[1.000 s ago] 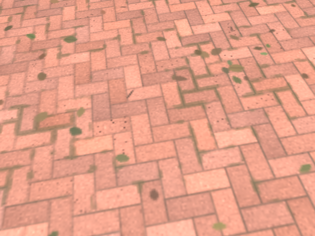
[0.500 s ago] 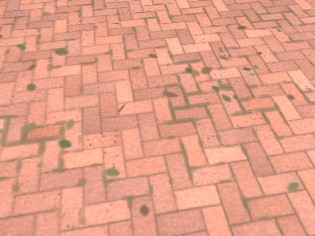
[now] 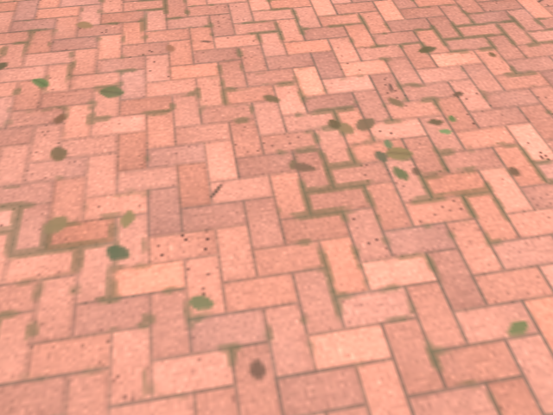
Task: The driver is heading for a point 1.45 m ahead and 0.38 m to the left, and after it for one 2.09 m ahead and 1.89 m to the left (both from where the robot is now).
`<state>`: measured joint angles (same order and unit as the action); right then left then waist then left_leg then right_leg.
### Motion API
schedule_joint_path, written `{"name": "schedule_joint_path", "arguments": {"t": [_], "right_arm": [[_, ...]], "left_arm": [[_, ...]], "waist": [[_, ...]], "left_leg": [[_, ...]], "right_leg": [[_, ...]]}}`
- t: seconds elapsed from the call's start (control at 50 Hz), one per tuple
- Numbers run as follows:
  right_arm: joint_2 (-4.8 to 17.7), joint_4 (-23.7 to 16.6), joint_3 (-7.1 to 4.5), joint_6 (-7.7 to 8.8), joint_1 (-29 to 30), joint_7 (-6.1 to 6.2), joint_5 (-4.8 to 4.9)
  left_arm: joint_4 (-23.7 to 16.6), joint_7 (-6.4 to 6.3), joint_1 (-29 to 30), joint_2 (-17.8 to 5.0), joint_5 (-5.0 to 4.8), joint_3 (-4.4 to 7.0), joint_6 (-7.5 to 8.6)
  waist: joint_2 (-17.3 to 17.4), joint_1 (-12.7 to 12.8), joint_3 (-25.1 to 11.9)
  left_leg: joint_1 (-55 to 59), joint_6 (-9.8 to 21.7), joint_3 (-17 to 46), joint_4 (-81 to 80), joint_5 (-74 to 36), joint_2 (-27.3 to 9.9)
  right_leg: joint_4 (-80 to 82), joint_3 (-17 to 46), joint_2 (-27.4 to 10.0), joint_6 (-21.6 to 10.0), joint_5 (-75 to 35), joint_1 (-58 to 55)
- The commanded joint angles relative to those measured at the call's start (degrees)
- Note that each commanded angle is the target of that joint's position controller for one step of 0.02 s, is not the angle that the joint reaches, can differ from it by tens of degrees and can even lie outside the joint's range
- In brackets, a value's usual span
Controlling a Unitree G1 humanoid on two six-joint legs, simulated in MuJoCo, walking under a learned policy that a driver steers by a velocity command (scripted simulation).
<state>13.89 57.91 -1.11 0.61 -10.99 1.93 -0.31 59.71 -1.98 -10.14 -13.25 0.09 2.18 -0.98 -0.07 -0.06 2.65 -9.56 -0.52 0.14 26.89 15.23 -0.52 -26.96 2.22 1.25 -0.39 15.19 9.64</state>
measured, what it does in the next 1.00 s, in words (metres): walks ahead: right foot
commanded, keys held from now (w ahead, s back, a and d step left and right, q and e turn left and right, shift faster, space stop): no key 0.22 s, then w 0.78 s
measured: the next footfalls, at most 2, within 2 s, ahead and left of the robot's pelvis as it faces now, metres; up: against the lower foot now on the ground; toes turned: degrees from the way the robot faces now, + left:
right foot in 0.82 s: +0.32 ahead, -0.19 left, +0.00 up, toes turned -1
left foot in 1.42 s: +0.66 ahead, +0.02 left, +0.00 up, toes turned +10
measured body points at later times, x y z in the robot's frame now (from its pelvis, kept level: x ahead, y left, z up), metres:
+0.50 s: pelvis +0.04 +0.00 -0.01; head +0.04 +0.01 +0.44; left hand +0.05 +0.26 -0.16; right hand +0.05 -0.25 -0.16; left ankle -0.01 +0.12 -0.74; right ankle -0.01 -0.11 -0.74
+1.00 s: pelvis +0.26 -0.11 +0.00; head +0.26 -0.13 +0.45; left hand +0.29 +0.15 -0.13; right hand +0.35 -0.38 -0.14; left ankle +0.23 +0.04 -0.64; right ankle +0.28 -0.19 -0.74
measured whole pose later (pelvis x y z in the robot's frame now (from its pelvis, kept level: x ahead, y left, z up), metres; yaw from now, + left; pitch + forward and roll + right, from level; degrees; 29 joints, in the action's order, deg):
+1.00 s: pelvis +0.26 -0.11 +0.00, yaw +0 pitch +0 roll +0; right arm 15.9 51.9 -2.3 5.2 -13.9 1.1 1.5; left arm 56.7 2.6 -17.1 -12.5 0.4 1.4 5.9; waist 2.4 1.2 0.1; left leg -30.6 3.6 1.0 70.0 13.8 -4.4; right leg -26.5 -3.1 2.2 -3.6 12.0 14.5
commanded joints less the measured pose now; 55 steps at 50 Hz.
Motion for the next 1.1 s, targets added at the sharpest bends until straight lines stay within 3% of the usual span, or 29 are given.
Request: {"name": "schedule_joint_path", "arguments": {"t": [0.02,0.22,0.24,0.28,0.3,0.34,0.48,0.52,0.56,0.58,0.6,0.64,0.66,0.68,0.7,0.72,0.74,0.76,0.8,0.82,0.84,0.86,0.88,0.9,0.92,0.96,0.98,1.06,1.1], "right_arm": [[6.3,-1.1,-1.0,0.46,-0.7,0.26,0.03],[5.6,1.2,-0.56,0.36,-2.4,0.4,0.09],[5.0,1.9,-0.44,0.26,-3.5,0.46,0.12],[6.1,1.8,-0.88,0.04,-3.4,0.8,0.78],[6.3,1.3,-0.95,0.27,-3.1,0.87,0.88],[5.8,0.9,-0.95,1.59,-3.8,0.57,1.28],[5.4,0.2,-1.2,5.52,-8.0,-1.34,2.25],[7.3,1.1,-1.71,6.36,-12.6,-1.7,2.68],[9.8,3.7,-2.89,6.89,-22.5,-2.09,2.36],[9.9,4.8,-3.08,6.75,-27.2,-2.27,1.71],[8.8,5.1,-2.64,6.46,-28.1,-2.05,1.11],[6.9,3.8,-1.77,5.48,-24.1,-1.21,0.93],[6.3,2.3,-1.42,4.95,-19.8,-0.71,1.25],[6.6,0.0,-1.24,4.33,-13.5,-0.21,1.46],[8.6,-1.9,-1.61,4.07,-8.5,0.1,1.58],[11.0,-2.5,-2.34,4.15,-8.0,0.07,1.33],[12.7,-2.4,-2.78,4.3,-8.5,-0.11,1.06],[12.9,-2.1,-2.88,4.38,-8.6,-0.28,1.24],[10.1,-1.4,-2.15,4.17,-9.9,-0.69,1.29],[6.5,-2.5,-1.25,4.08,-10.3,-0.53,-0.06],[-3.5,-3.6,0.92,4.97,-18.9,-0.56,-0.61],[-1.7,-3.8,0.34,6.2,-20.8,-0.72,2.84],[2.4,-5.6,-0.42,6.8,-15.7,-0.93,4.21],[4.1,-7.0,-0.67,6.83,-9.8,-0.76,3.28],[5.5,-6.9,-1.37,6.13,-8.2,-0.29,2.08],[6.3,-6.7,-2.22,4.64,-10.0,-0.68,1.66],[6.1,-6.6,-2.38,4.21,-9.8,-0.82,1.66],[5.0,-9.3,-2.57,4.08,-0.9,-1.04,0.56],[4.3,-10.6,-2.53,4.26,2.8,-1.48,0.75]], "left_arm": [[-1.0,-0.2,-0.5,-6.2,0.0,0.93,0.52],[1.1,-0.31,-1.9,-5.5,-0.03,0.36,0.66],[1.8,-0.35,-3.0,-5.0,-0.06,0.2,0.62],[1.8,-0.57,-3.6,-6.2,-0.75,0.67,0.56],[1.3,-0.58,-3.4,-6.3,-0.8,0.73,0.9],[0.8,-0.27,-4.0,-5.7,-1.12,0.61,2.43],[-0.6,1.55,-5.9,-4.2,-2.02,0.27,6.84],[-2.0,2.17,-5.1,-3.1,-1.91,-0.1,8.23],[-4.7,3.28,0.8,-2.8,-1.47,-0.28,9.74],[-7.1,3.65,6.5,-3.3,-1.36,-0.4,10.09],[-9.4,3.79,10.6,-4.1,-1.97,-0.22,10.07],[-12.8,4.01,13.2,-2.8,-3.35,-1.02,9.52],[-13.5,4.05,12.5,-2.6,-3.03,-1.24,9.14],[-13.9,4.34,10.9,-2.3,-2.51,-1.65,8.8],[-13.0,4.96,7.9,-1.6,-1.65,-2.05,8.47],[-11.4,5.21,3.7,-2.4,-1.54,-1.5,7.95],[-9.8,4.81,-0.5,-5.1,-1.73,-0.11,7.0],[-8.9,4.12,-4.0,-7.1,-1.69,1.06,6.08],[-6.6,2.89,-13.9,-10.0,-1.9,3.37,5.08],[-4.6,2.32,-20.7,-13.4,-1.46,4.54,4.7],[-5.0,2.66,-19.9,-17.6,-0.25,3.67,5.07],[-5.5,3.77,-17.8,-14.7,-0.42,2.75,6.02],[-6.6,4.55,-11.4,-11.5,-1.15,1.9,7.08],[-7.7,4.89,-5.8,-9.1,-0.99,1.25,7.69],[-8.2,5.15,-2.1,-8.5,0.08,1.03,8.02],[-7.5,4.78,-0.8,-6.1,0.87,0.4,8.08],[-6.6,4.38,-2.7,-5.3,0.59,0.18,8.2],[-4.5,2.64,-9.0,-7.7,0.21,0.7,7.96],[-4.4,1.9,-10.1,-7.9,0.24,0.71,7.42]], "waist": [[0.1,0.0,-1.1],[0.0,0.0,-0.5],[0.0,0.0,-1.9],[0.0,0.2,1.0],[0.1,0.2,3.6],[0.0,0.2,6.1],[1.3,-0.6,4.7],[5.4,-1.6,4.1],[9.1,-5.6,0.9],[11.7,-8.8,0.6],[9.7,-9.0,2.3],[6.0,-6.4,3.6],[4.7,-4.5,4.5],[4.5,-2.0,5.3],[4.2,0.0,3.3],[7.0,1.3,0.8],[8.0,3.6,0.0],[8.2,6.0,-0.9],[4.9,12.1,-5.6],[-3.6,14.4,-7.1],[-23.7,6.0,-12.0],[-22.1,4.5,-12.0],[-13.2,2.7,-3.4],[-5.8,2.4,-0.4],[-2.7,0.9,-0.4],[-7.0,-1.8,-1.6],[-6.7,-1.8,-1.1],[-0.8,0.0,0.7],[-1.1,0.8,0.6]], "left_leg": [[-1.2,0.8,1.4,-4.4,-7.9,-1.5],[-1.8,1.0,1.3,-4.6,-7.0,-1.1],[-1.4,1.2,0.6,-4.7,-1.2,-0.4],[-5.0,2.9,0.5,-3.4,17.6,0.7],[-7.6,3.9,1.8,-3.5,23.8,0.1],[-9.6,5.6,4.5,-3.2,25.6,-1.7],[-6.3,9.8,10.3,-2.0,19.5,-3.7],[0.6,12.5,16.3,-2.2,11.1,-6.7],[16.2,17.0,28.0,-3.8,-5.9,-14.8],[24.4,19.6,35.0,-6.7,-13.3,-20.4],[28.7,20.3,37.8,-6.3,-16.5,-23.6],[27.8,15.9,31.3,-8.3,-15.2,-23.9],[21.9,13.0,26.4,-11.7,-11.6,-22.1],[11.2,10.4,20.3,-15.5,-7.2,-18.8],[-2.4,8.2,12.3,-17.6,-4.2,-12.6],[-11.3,7.8,8.4,-19.9,-1.9,-10.2],[-13.2,7.4,6.4,-19.3,-3.5,-9.5],[-11.7,6.2,4.3,-15.3,-10.1,-8.8],[-9.2,2.9,0.4,4.3,-25.2,-6.5],[-16.2,0.2,-0.7,23.5,-16.6,-4.2],[-24.0,-0.4,3.2,46.6,19.7,3.8],[-30.5,0.9,8.8,56.4,17.3,5.0],[-35.7,2.9,6.8,58.6,11.5,0.6],[-34.2,4.4,5.8,55.3,4.3,-3.3],[-29.7,4.8,5.6,51.2,-0.1,-6.0],[-24.2,5.1,5.8,44.2,-3.7,-8.2],[-23.9,5.0,5.0,41.9,-4.1,-8.2],[-33.4,2.8,3.8,30.4,-11.5,-8.3],[-35.3,1.7,3.4,23.6,-16.4,-7.7]], "right_leg": [[4.4,2.0,-2.2,-0.9,-9.6,0.3],[4.6,1.5,-2.0,-0.8,-8.5,1.0],[4.7,0.8,-1.4,-0.9,-2.7,0.6],[3.6,0.3,-0.2,-2.6,17.6,4.6],[3.7,1.4,-0.7,-3.6,23.9,7.5],[3.5,3.8,-2.5,-5.1,25.5,9.9],[-0.9,5.9,-2.9,-7.5,17.7,10.8],[-8.0,2.6,-0.5,-7.0,10.2,16.8],[-23.8,-2.7,0.7,-4.0,-4.3,31.2],[-34.2,-2.2,0.6,-3.4,13.6,43.2],[-42.6,0.1,-2.1,-3.3,23.6,53.4],[-45.2,2.5,-8.1,-3.6,23.7,60.0],[-39.3,2.1,-10.0,-3.2,20.0,56.0],[-29.1,0.9,-10.4,-2.3,13.9,45.0],[-19.5,-2.3,-7.8,-1.4,0.7,25.3],[-16.7,-5.7,-3.8,0.2,-10.2,9.0],[-16.9,-7.2,-1.4,0.9,-13.0,1.3],[-16.3,-7.7,-0.4,0.7,-10.8,-2.2],[-12.2,-9.1,1.2,-1.6,-5.8,-12.0],[-9.2,0.6,-5.3,-3.7,-0.4,-17.8],[4.1,30.7,-19.1,-10.7,8.7,-18.7],[20.0,52.3,-24.2,-15.4,21.1,-16.8],[19.6,46.7,-24.4,-14.1,23.3,-10.8],[17.5,35.8,-22.0,-12.5,16.5,-3.4],[16.0,26.4,-18.4,-10.6,9.5,2.3],[17.8,16.7,-14.0,-9.6,3.2,5.0],[18.9,13.9,-13.0,-10.2,-0.3,4.8],[21.4,10.0,-14.1,-11.7,-9.2,-1.7],[21.9,7.1,-13.7,-11.3,-11.5,-4.4]]}}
